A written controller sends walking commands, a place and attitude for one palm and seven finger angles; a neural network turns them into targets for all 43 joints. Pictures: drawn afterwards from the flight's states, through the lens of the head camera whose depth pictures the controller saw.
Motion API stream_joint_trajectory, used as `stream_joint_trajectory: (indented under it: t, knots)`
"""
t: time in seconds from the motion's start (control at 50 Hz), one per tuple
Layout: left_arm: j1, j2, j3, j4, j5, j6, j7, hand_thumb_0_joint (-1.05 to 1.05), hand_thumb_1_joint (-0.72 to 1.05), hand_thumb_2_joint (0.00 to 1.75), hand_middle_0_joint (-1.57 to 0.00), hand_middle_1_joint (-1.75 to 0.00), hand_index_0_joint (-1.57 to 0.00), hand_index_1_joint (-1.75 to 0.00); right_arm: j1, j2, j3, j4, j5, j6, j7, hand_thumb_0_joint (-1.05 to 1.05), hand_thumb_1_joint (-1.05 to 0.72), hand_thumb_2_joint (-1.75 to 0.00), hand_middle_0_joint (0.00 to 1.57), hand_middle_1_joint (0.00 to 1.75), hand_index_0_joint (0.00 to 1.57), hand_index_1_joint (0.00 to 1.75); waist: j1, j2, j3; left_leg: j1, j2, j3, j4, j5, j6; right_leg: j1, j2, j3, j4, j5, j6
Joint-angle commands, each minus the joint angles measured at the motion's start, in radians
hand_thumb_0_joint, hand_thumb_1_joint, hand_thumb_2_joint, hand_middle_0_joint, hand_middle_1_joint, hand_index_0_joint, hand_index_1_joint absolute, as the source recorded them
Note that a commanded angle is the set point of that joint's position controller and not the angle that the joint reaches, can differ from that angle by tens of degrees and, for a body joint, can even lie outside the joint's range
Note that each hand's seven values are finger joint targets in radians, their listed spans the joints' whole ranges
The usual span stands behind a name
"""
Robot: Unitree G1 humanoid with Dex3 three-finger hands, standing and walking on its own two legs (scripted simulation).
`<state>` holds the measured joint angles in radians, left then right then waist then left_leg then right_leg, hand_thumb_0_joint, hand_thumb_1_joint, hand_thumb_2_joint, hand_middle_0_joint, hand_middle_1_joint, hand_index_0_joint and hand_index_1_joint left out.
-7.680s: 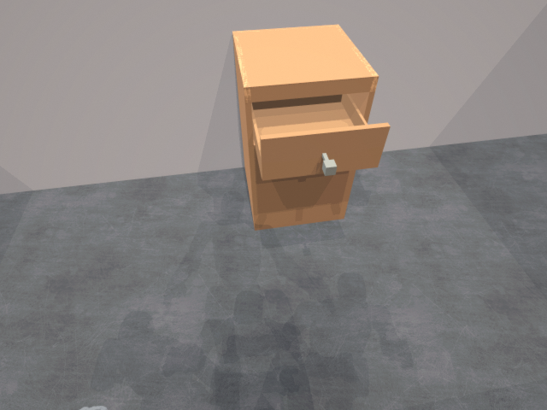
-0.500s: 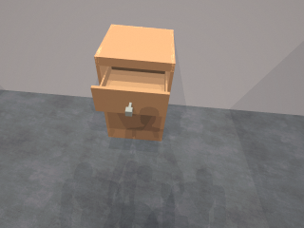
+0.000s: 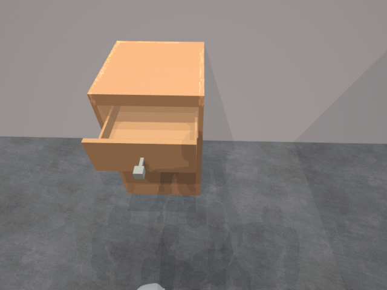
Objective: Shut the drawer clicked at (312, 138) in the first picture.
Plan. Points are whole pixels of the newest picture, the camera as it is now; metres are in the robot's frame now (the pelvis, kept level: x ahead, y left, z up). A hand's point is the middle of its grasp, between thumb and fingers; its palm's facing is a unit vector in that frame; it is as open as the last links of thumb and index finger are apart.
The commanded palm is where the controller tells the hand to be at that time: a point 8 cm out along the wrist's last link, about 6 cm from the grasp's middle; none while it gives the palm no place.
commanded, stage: take the last steps up to it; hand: left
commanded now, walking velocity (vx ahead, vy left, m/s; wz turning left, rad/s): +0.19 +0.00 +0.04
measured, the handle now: (140, 168) +0.53 +0.21 -0.19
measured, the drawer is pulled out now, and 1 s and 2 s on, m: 0.19 0.19 0.19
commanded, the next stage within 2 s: come to a stop and stand still in 0.10 s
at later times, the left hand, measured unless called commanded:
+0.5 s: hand out of the picture +0.11 +0.18 -0.18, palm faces +0.07 -0.98 -0.19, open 7.4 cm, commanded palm none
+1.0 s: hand out of the picture +0.14 +0.21 -0.17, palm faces -0.01 -0.97 -0.26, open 7.4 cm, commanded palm none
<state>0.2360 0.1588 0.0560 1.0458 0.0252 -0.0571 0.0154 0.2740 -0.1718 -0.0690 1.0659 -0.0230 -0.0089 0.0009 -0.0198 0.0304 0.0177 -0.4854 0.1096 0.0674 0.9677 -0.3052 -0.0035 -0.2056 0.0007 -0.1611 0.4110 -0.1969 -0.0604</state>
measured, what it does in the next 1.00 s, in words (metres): steps on the spot: left foot, then right foot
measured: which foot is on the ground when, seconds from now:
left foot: up 0.00-0.16, down 0.18-1.00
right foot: down 0.00-0.18, up 0.20-0.44, down 0.46-1.00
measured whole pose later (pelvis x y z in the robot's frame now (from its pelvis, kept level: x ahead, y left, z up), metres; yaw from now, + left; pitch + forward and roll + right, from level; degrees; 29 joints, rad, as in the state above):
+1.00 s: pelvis +0.09 +0.01 -0.01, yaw +0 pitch -1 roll +0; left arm 0.25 0.21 0.00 0.97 0.02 0.02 0.03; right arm 0.26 -0.18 -0.04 0.98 -0.02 0.03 0.00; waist -0.02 0.01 0.02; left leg -0.24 0.01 0.06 0.58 -0.32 0.01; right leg -0.32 -0.05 -0.04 0.58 -0.25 0.01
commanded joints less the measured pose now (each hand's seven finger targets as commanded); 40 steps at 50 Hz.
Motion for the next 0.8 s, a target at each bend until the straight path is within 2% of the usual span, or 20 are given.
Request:
stream_joint_trajectory:
  t: [0.0, 0.08, 0.12, 0.14, 0.16, 0.18, 0.2, 0.26, 0.3, 0.38, 0.42, 0.46, 0.5, 0.52, 0.58, 0.64, 0.68, 0.72, 0.74, 0.78]
  knots:
    - [0.096, 0.125, 0.016, -0.005, -0.001, -0.017, -0.002, 0.0, 0.9, 0.9, -0.2, -0.3, -0.2, -0.3, 0.003, 0.003, 0.01, -0.053, -0.002, -0.021, 0.013, 0.0, -0.9, -0.9, 0.2, 0.3, 0.2, 0.3, 0.029, -0.107, 0.041, 0.037, -0.007, 0.011, -0.196, 0.028, -0.007, -0.006, -0.274, 0.214, -0.238, 0.027, -0.128]
    - [0.11, 0.133, 0.018, 0.016, -0.006, -0.01, -0.002, 0.0, 0.9, 0.9, -0.2, -0.3, -0.2, -0.3, -0.025, -0.012, 0.016, -0.057, 0.0, -0.04, 0.009, 0.0, -0.9, -0.9, 0.2, 0.3, 0.2, 0.3, 0.026, -0.105, 0.04, 0.167, -0.037, 0.033, -0.38, 0.093, -0.004, 0.011, -0.255, 0.192, -0.153, 0.054, -0.102]
    - [0.112, 0.109, 0.012, 0.024, -0.009, 0.001, -0.002, 0.0, 0.9, 0.9, -0.2, -0.3, -0.2, -0.3, 0.044, -0.043, 0.015, -0.028, 0.0, -0.051, 0.003, 0.0, -0.9, -0.9, 0.2, 0.3, 0.2, 0.3, -0.007, -0.045, 0.038, 0.356, -0.044, 0.026, -0.497, 0.139, 0.002, -0.089, -0.196, 0.149, -0.033, -0.021, -0.057]
    - [0.124, 0.078, 0.004, 0.016, -0.009, 0.006, -0.006, 0.0, 0.9, 0.9, -0.2, -0.3, -0.2, -0.3, 0.115, -0.103, 0.004, -0.012, -0.004, -0.056, -0.004, 0.0, -0.9, -0.9, 0.2, 0.3, 0.2, 0.3, -0.033, 0.082, 0.013, 0.455, 0.062, -0.123, -0.566, 0.152, 0.047, -0.182, -0.119, 0.1, 0.136, -0.108, -0.017]
    - [0.13, 0.037, -0.002, -0.003, -0.013, 0.006, -0.011, 0.0, 0.9, 0.9, -0.2, -0.3, -0.2, -0.3, 0.182, -0.184, -0.013, -0.004, -0.011, -0.051, -0.013, 0.0, -0.9, -0.9, 0.2, 0.3, 0.2, 0.3, -0.048, 0.241, -0.009, 0.522, 0.25, -0.367, -0.674, 0.162, 0.153, -0.307, -0.021, 0.007, 0.367, -0.284, 0.031]
    - [0.095, 0.053, -0.005, -0.023, -0.004, 0.007, -0.007, 0.0, 0.9, 0.9, -0.2, -0.3, -0.2, -0.3, 0.187, -0.188, -0.012, -0.002, -0.009, -0.039, -0.019, 0.0, -0.9, -0.9, 0.2, 0.3, 0.2, 0.3, -0.054, 0.218, -0.008, 0.473, 0.297, -0.443, -0.739, 0.112, 0.212, -0.344, -0.013, 0.058, 0.541, -0.416, 0.029]
    - [0.084, 0.06, -0.006, -0.014, -0.003, 0.015, -0.002, 0.0, 0.9, 0.9, -0.2, -0.3, -0.2, -0.3, 0.139, -0.165, -0.001, -0.017, -0.005, -0.038, -0.028, 0.0, -0.9, -0.9, 0.2, 0.3, 0.2, 0.3, -0.033, 0.204, 0.013, 0.412, 0.294, -0.427, -0.735, 0.217, 0.222, -0.353, -0.053, 0.116, 0.624, -0.388, 0.029]
    - [0.151, 0.014, -0.02, 0.046, -0.016, 0.036, 0.006, 0.0, 0.9, 0.9, -0.2, -0.3, -0.2, -0.3, -0.048, -0.071, 0.037, -0.045, 0.003, -0.041, -0.044, 0.0, -0.9, -0.9, 0.2, 0.3, 0.2, 0.3, 0.051, 0.086, -0.001, 0.27, 0.191, -0.174, -0.695, 0.6, 0.173, -0.149, -0.098, 0.16, 0.477, -0.243, 0.071]
    - [0.176, 0.015, -0.028, 0.063, -0.018, 0.052, 0.015, 0.0, 0.9, 0.9, -0.2, -0.3, -0.2, -0.3, -0.072, -0.083, 0.033, -0.04, 0.009, -0.032, -0.049, 0.0, -0.9, -0.9, 0.2, 0.3, 0.2, 0.3, 0.054, 0.065, -0.032, 0.293, 0.169, -0.11, -0.662, 0.712, 0.161, -0.073, -0.083, 0.131, 0.344, -0.204, 0.085]
    - [0.179, 0.048, -0.02, 0.047, -0.008, 0.073, 0.021, 0.0, 0.9, 0.9, -0.2, -0.3, -0.2, -0.3, -0.085, -0.112, 0.012, -0.033, 0.016, -0.003, -0.048, 0.0, -0.9, -0.9, 0.2, 0.3, 0.2, 0.3, 0.056, 0.099, -0.014, 0.251, 0.144, -0.098, -0.628, 0.528, 0.135, -0.008, -0.069, 0.108, 0.193, -0.07, 0.086]
    - [0.178, 0.079, -0.012, 0.033, -0.004, 0.067, 0.023, 0.0, 0.9, 0.9, -0.2, -0.3, -0.2, -0.3, -0.097, -0.109, 0.004, -0.043, 0.016, 0.006, -0.044, 0.0, -0.9, -0.9, 0.2, 0.3, 0.2, 0.3, 0.062, 0.041, 0.004, 0.234, 0.093, -0.089, -0.568, 0.424, 0.087, 0.004, -0.083, 0.155, 0.086, 0.097, 0.07]
    - [0.121, 0.129, -0.004, 0.002, -0.001, 0.061, 0.024, 0.0, 0.9, 0.9, -0.2, -0.3, -0.2, -0.3, -0.074, -0.08, 0.0, -0.052, 0.02, 0.017, -0.034, 0.0, -0.9, -0.9, 0.2, 0.3, 0.2, 0.3, 0.028, -0.006, -0.005, 0.233, -0.003, -0.05, -0.504, 0.215, 0.025, -0.029, -0.16, 0.248, 0.037, 0.263, 0.027]
    - [0.087, 0.17, 0.001, -0.009, -0.003, 0.052, 0.023, 0.0, 0.9, 0.9, -0.2, -0.3, -0.2, -0.3, -0.055, -0.051, 0.001, -0.051, 0.019, 0.035, -0.028, 0.0, -0.9, -0.9, 0.2, 0.3, 0.2, 0.3, 0.013, -0.196, -0.036, 0.261, -0.073, 0.005, -0.388, 0.074, -0.012, -0.06, -0.258, 0.35, -0.034, 0.345, -0.041]
    - [0.059, 0.175, 0.004, -0.02, -0.007, 0.051, 0.026, 0.0, 0.9, 0.9, -0.2, -0.3, -0.2, -0.3, -0.041, -0.05, 0.001, -0.046, 0.017, 0.041, -0.027, 0.0, -0.9, -0.9, 0.2, 0.3, 0.2, 0.3, 0.013, -0.222, -0.034, 0.261, -0.081, 0.0, -0.352, -0.009, -0.018, -0.073, -0.297, 0.369, -0.068, 0.35, -0.077]
    - [0.022, 0.171, 0.011, -0.031, -0.006, 0.053, 0.03, 0.0, 0.9, 0.9, -0.2, -0.3, -0.2, -0.3, -0.036, -0.054, 0.001, -0.042, 0.016, 0.041, -0.028, 0.0, -0.9, -0.9, 0.2, 0.3, 0.2, 0.3, 0.024, -0.191, -0.025, 0.213, -0.081, -0.04, -0.278, -0.1, -0.018, -0.026, -0.306, 0.356, -0.062, 0.413, -0.118]
    - [0.016, 0.181, 0.024, -0.03, -0.005, 0.057, 0.033, 0.0, 0.9, 0.9, -0.2, -0.3, -0.2, -0.3, -0.02, -0.052, 0.006, -0.039, 0.016, 0.035, -0.031, 0.0, -0.9, -0.9, 0.2, 0.3, 0.2, 0.3, 0.034, -0.192, -0.03, 0.203, -0.075, -0.046, -0.388, -0.083, -0.022, 0.048, -0.303, 0.334, -0.007, 0.509, -0.117]
    - [0.005, 0.175, 0.024, -0.028, -0.011, 0.06, 0.033, 0.0, 0.9, 0.9, -0.2, -0.3, -0.2, -0.3, 0.015, -0.058, 0.01, -0.027, 0.014, 0.026, -0.032, 0.0, -0.9, -0.9, 0.2, 0.3, 0.2, 0.3, 0.024, -0.168, -0.06, 0.298, -0.055, -0.053, -0.528, 0.127, -0.014, 0.037, -0.259, 0.295, 0.044, 0.461, -0.067]
    - [-0.007, 0.139, 0.018, -0.044, -0.013, 0.066, 0.03, 0.0, 0.9, 0.9, -0.2, -0.3, -0.2, -0.3, 0.013, -0.093, 0.008, -0.027, 0.007, 0.021, -0.033, 0.0, -0.9, -0.9, 0.2, 0.3, 0.2, 0.3, 0.037, -0.039, -0.067, 0.352, 0.025, -0.104, -0.544, 0.392, 0.014, -0.017, -0.15, 0.204, 0.089, 0.276, 0.004]
    - [-0.023, 0.121, 0.009, -0.046, -0.014, 0.072, 0.029, 0.0, 0.9, 0.9, -0.2, -0.3, -0.2, -0.3, -0.008, -0.1, 0.012, -0.029, 0.006, 0.016, -0.034, 0.0, -0.9, -0.9, 0.2, 0.3, 0.2, 0.3, 0.041, 0.064, -0.055, 0.31, 0.062, -0.152, -0.599, 0.429, 0.044, -0.005, -0.106, 0.153, 0.12, 0.157, 0.036]
    - [-0.019, 0.103, -0.001, -0.037, -0.011, 0.079, 0.025, 0.0, 0.9, 0.9, -0.2, -0.3, -0.2, -0.3, -0.049, -0.113, 0.016, -0.038, 0.008, 0.013, -0.036, 0.0, -0.9, -0.9, 0.2, 0.3, 0.2, 0.3, 0.06, 0.106, -0.019, 0.23, 0.084, -0.172, -0.653, 0.371, 0.078, 0.039, -0.07, 0.126, 0.134, -0.01, 0.056]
